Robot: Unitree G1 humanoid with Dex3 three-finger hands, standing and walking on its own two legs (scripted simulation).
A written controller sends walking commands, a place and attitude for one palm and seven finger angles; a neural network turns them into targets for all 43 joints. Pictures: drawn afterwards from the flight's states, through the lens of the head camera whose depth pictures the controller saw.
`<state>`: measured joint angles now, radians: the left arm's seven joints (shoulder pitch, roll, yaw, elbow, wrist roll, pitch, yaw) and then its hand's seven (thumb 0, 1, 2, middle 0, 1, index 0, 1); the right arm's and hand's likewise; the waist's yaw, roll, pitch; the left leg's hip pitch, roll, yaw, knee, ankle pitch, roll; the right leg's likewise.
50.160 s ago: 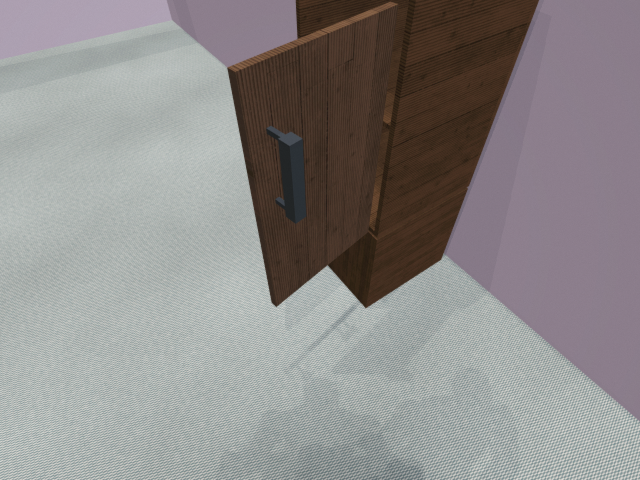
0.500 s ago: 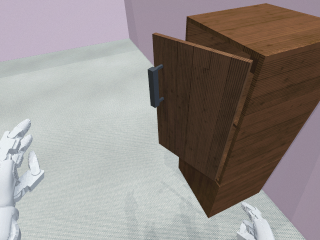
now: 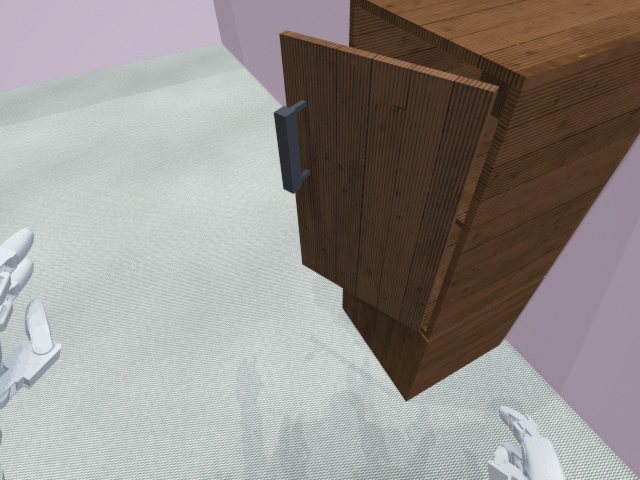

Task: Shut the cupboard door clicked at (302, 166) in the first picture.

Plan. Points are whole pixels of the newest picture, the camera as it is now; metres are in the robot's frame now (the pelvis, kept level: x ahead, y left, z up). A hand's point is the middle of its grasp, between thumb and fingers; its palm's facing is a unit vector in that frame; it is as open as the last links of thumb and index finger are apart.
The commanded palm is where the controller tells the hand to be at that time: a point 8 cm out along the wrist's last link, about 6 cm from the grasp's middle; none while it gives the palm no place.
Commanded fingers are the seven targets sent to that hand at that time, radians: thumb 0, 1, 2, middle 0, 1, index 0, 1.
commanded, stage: step back with the hand held close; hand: left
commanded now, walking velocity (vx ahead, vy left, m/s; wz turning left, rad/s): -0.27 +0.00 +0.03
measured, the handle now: (296, 147) +0.66 +0.09 +0.06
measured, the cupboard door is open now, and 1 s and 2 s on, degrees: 25 25 25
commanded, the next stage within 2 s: stop stepping back and stand still in 1.36 s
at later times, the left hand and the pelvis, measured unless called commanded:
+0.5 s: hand out of the picture +0.12 +0.29 +0.16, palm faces +0.49 -0.76 -0.43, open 7.4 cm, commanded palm +0.06 +0.32 +0.18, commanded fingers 0.00 0.90 0.90 -0.20 -0.30 -0.20 -0.30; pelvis -0.07 +0.01 -0.02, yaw +1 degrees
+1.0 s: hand out of the picture +0.06 +0.27 +0.16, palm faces +0.49 -0.77 -0.41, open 7.4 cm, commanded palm -0.01 +0.31 +0.18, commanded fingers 0.00 0.90 0.90 -0.20 -0.30 -0.20 -0.30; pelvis -0.13 +0.00 -0.02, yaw +3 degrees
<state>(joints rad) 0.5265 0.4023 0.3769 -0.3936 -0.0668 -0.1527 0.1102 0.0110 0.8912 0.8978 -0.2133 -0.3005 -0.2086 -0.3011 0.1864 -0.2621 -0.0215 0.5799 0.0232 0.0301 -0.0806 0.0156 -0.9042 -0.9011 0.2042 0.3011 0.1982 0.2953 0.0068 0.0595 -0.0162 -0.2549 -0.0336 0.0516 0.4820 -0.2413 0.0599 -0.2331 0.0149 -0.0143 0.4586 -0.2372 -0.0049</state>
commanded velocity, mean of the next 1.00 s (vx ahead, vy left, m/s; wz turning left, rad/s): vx -0.34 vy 0.00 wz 0.00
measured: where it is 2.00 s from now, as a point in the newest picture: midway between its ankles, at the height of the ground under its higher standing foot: outside the picture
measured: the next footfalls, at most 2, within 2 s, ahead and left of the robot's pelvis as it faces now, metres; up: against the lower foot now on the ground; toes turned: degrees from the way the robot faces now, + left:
right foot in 1.48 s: -0.30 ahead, -0.09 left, +0.00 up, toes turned -2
left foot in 1.70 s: -0.19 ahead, +0.12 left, +0.00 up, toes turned +1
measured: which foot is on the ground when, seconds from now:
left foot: down 0.00-1.00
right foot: down 0.00-1.00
